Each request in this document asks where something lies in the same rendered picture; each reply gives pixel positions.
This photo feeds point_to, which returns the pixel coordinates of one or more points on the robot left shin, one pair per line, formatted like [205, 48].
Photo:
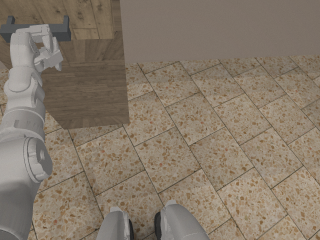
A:
[116, 208]

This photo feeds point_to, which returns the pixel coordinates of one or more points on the left robot forearm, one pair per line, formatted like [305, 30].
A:
[25, 111]

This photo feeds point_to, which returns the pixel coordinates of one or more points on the robot left hand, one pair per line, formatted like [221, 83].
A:
[24, 52]

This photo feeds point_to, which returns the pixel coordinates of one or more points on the cabinet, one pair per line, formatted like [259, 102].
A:
[91, 88]

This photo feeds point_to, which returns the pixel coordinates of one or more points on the robot left upper arm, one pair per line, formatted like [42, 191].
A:
[24, 164]

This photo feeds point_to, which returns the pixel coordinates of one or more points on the left robot thigh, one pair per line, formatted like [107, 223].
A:
[115, 226]

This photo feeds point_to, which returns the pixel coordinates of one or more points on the handle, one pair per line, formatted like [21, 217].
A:
[59, 30]

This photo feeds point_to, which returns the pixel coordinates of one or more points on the drawer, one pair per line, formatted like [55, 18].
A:
[88, 19]

